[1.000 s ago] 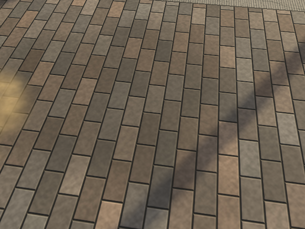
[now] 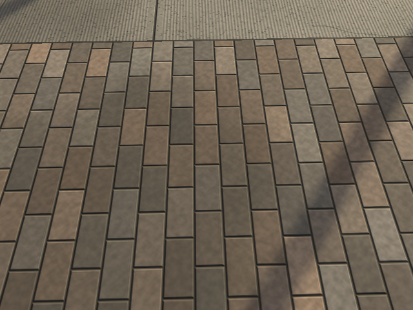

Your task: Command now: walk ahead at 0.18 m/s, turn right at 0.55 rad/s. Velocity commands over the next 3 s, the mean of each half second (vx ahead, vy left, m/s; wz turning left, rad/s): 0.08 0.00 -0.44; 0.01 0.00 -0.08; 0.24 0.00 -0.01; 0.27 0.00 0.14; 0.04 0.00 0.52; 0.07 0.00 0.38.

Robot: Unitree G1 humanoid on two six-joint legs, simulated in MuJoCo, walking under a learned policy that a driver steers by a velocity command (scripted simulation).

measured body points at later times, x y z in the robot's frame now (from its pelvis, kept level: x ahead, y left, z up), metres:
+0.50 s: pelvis +0.12 +0.05 +0.00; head +0.16 +0.06 +0.45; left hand +0.33 +0.27 -0.12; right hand +0.21 -0.24 -0.09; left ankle +0.21 +0.14 -0.74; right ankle +0.06 -0.09 -0.69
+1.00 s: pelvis +0.14 +0.01 +0.00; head +0.15 +0.01 +0.45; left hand +0.30 +0.22 -0.13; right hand +0.18 -0.26 -0.12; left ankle +0.21 +0.14 -0.74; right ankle +0.08 -0.09 -0.74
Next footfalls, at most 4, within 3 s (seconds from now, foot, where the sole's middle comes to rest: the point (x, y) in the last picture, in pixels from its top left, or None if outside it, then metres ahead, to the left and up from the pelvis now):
0.26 left None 0.25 0.13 -0.77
0.60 right None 0.12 -0.09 -0.77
1.80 right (269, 261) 0.57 -0.17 -0.77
2.26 left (191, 267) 0.55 0.08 -0.77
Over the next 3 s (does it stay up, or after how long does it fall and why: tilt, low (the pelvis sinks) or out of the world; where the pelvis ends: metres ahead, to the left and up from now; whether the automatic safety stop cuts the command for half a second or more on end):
stays up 0.54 -0.03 0.01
